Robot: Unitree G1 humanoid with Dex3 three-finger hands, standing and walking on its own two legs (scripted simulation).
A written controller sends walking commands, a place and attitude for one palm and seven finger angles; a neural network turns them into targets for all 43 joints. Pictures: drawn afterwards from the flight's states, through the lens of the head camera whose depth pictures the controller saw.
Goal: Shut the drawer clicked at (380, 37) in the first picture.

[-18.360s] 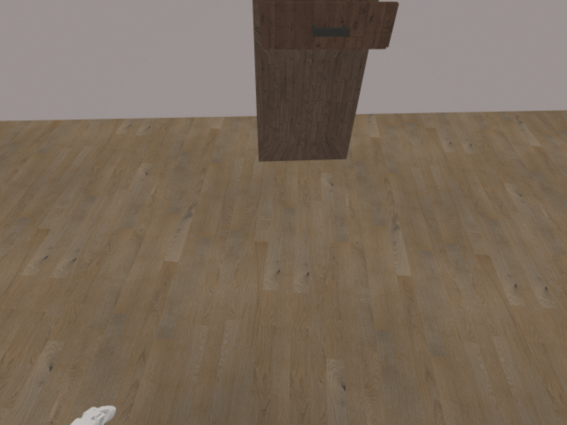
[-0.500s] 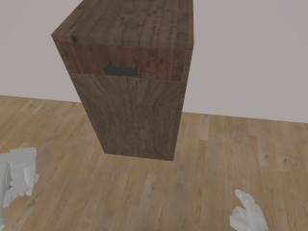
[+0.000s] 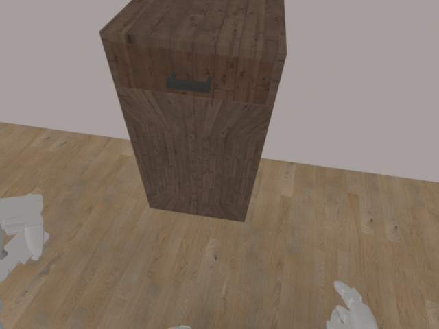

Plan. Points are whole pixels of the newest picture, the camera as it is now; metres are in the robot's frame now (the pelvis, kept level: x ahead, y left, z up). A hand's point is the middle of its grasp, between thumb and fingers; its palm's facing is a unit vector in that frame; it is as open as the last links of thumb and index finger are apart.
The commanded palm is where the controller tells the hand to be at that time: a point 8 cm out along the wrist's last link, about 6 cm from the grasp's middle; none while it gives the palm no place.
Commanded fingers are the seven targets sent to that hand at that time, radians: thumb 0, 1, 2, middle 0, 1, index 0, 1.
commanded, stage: step back with the hand held close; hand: left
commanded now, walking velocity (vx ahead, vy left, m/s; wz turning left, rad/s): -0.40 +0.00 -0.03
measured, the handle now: (190, 81) +0.73 +0.13 +0.05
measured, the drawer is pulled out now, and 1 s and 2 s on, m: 0.00 0.00 0.00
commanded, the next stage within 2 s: stop stepping back and stand still in 0.64 s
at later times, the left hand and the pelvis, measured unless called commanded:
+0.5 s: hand out of the picture +0.12 +0.24 +0.19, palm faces +0.35 -0.84 -0.42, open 3.2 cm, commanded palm +0.07 +0.29 +0.18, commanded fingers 0.00 0.90 0.90 -1.40 -1.60 -1.40 -1.60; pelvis -0.06 +0.00 +0.00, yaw +1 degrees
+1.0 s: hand out of the picture +0.02 +0.32 +0.19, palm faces +0.36 -0.86 -0.36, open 3.2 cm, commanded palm +0.00 +0.36 +0.18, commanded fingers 0.00 0.90 0.90 -1.40 -1.60 -1.40 -1.60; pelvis -0.16 +0.09 -0.03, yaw -4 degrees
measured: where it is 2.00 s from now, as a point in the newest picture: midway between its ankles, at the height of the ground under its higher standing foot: outside the picture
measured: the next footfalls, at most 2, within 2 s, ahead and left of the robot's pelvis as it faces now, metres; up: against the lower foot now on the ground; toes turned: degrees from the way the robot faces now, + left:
right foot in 0.16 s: -0.05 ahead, -0.12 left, +0.00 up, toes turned +5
right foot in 0.88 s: -0.24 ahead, -0.06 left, +0.00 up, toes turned -7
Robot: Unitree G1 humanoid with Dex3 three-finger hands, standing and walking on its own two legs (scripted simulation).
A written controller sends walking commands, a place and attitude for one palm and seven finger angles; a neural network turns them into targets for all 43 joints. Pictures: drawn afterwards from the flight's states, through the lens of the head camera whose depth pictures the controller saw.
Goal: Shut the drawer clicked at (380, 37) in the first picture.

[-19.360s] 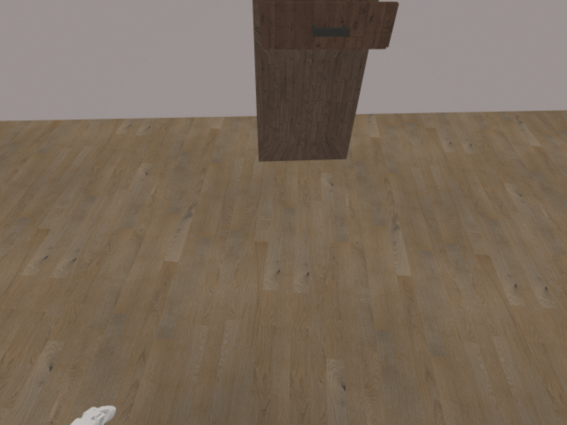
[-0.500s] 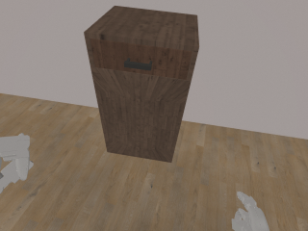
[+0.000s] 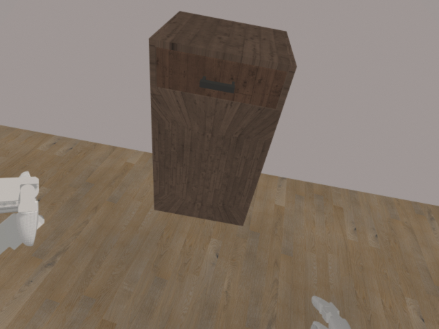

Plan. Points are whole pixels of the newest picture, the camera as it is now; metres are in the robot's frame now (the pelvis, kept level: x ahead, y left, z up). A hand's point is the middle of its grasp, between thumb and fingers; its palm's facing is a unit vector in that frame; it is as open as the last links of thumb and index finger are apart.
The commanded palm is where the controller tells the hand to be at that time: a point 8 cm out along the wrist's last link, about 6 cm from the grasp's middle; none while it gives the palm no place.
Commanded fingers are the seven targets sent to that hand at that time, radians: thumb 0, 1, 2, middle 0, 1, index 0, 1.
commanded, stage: stop stepping back and stand still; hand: left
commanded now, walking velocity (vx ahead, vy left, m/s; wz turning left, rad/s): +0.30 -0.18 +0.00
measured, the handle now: (217, 83) +0.88 +0.11 +0.08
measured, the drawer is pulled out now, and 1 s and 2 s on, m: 0.00 0.00 0.00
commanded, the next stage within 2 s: let the arm hang, fingers relaxed in 1.34 s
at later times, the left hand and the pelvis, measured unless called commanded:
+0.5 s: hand out of the picture +0.07 +0.33 +0.20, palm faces +0.53 -0.80 -0.29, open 3.3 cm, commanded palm +0.01 +0.34 +0.21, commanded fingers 0.00 0.90 0.90 -1.40 -1.60 -1.40 -1.60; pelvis -0.12 +0.06 +0.01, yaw +1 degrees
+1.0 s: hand out of the picture +0.07 +0.29 +0.19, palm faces +0.45 -0.78 -0.43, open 3.3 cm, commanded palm +0.01 +0.33 +0.21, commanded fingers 0.00 0.90 0.90 -1.40 -1.60 -1.40 -1.60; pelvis -0.11 +0.05 +0.03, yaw +3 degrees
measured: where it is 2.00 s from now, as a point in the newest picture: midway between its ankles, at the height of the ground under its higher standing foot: outside the picture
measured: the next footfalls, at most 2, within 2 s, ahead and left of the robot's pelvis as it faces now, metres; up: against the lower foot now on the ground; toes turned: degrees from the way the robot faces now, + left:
left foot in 0.02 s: +0.11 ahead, +0.07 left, +0.00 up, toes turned +1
right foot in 0.34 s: -0.08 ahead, -0.04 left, +0.00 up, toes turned -2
